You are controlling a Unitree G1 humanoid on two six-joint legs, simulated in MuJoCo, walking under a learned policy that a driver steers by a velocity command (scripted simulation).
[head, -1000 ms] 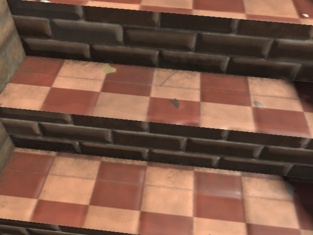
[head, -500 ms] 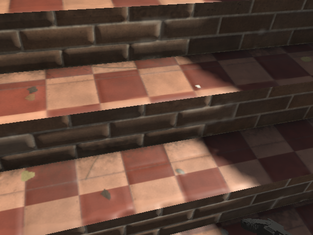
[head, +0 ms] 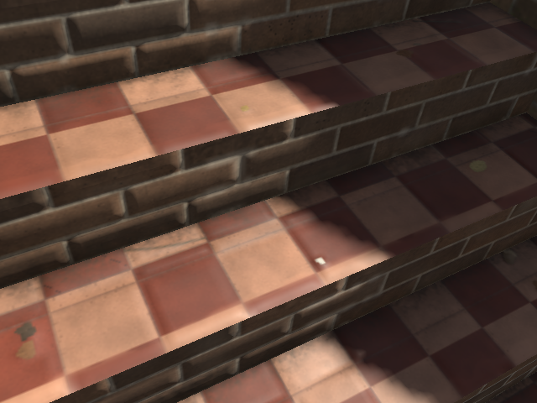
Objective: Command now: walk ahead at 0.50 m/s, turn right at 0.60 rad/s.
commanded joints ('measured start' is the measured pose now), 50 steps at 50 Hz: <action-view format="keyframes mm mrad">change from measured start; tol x64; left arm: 1 -33 -72 -45 -87 -20 5 -8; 50 151 -106 -122 -51 14 -61 1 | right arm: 1 -25 -45 0 -31 -10 -66 21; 50 -64 -95 -5 -22 3 -5 -1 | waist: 1 21 111 141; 39 -97 38 -541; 50 86 133 139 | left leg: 1 137 239 -373 -628 48 108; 18 789 156 -33 -436 1761 109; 22 -383 -188 -308 903 -65 33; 28 -927 -157 -351 1709 -122 137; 40 516 -194 -423 -206 142 144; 50 -126 -33 -536 -678 -95 211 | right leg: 1 -312 -61 97 -1 -65 -4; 16 -252 -155 -263 -886 -266 -61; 23 1617 -621 228 -1268 1745 -309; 28 1090 -487 86 -1563 433 -143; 33 607 -338 -177 -1825 653 -49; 37 644 -293 -152 -1481 2065 -20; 41 138 -93 24 -273 -35 42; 50 -243 -133 -83 -120 50 85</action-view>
